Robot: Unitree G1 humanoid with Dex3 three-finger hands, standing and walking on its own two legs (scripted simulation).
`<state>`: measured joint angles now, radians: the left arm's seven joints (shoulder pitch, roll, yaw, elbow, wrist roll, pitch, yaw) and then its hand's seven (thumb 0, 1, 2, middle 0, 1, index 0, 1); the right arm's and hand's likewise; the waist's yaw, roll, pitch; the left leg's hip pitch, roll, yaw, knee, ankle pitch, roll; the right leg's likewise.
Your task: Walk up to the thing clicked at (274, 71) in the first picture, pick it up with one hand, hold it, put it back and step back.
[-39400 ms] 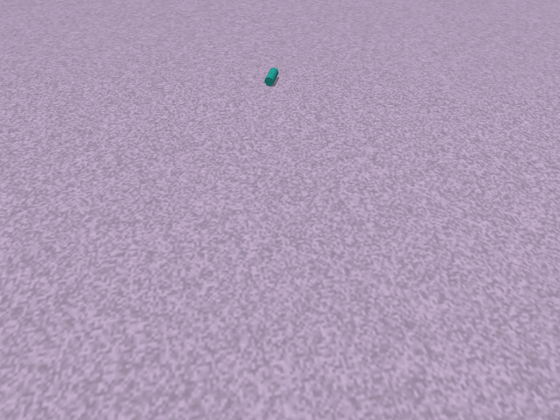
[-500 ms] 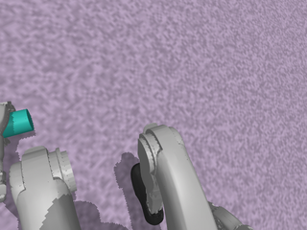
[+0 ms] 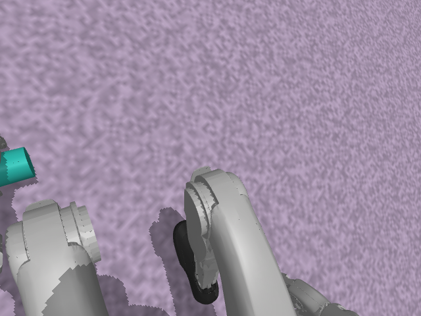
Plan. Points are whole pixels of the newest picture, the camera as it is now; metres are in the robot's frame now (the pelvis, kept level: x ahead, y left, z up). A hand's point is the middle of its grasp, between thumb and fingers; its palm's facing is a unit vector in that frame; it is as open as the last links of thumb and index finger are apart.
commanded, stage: open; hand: left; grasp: from above
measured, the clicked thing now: out of the picture +0.39 +0.29 -0.27
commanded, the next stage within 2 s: withdraw in 0.68 s
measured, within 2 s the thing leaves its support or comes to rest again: neither
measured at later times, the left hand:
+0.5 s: hand out of the picture +0.38 +0.30 -0.25, palm faces -0.43 -0.15 -0.89, open 13.4 cm
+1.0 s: hand out of the picture +0.39 +0.30 -0.24, palm faces -0.36 -0.17 -0.92, open 13.7 cm
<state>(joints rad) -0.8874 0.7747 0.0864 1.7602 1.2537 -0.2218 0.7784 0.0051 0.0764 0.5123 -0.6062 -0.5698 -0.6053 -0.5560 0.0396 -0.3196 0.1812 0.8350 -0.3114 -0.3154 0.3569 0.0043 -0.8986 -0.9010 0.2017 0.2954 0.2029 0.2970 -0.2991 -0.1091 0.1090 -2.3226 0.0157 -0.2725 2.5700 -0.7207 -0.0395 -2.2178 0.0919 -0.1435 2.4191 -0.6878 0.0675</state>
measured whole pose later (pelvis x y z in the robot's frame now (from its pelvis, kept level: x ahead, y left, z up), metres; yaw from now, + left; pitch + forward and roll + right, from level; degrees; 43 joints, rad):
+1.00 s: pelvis +0.00 +0.00 +0.00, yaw +0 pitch +26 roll -13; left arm -0.84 0.75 0.12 1.62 1.24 -0.20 0.75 0.00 -0.44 0.96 -0.10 -1.03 -0.11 -1.01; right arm 0.07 -0.32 0.17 0.81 -0.28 -0.33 0.37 0.00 -0.90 -0.90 0.20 0.30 0.20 0.30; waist -0.29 -0.10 0.09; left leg -2.33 0.02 -0.27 2.57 -0.72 -0.04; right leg -2.22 0.09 -0.15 2.42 -0.69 0.06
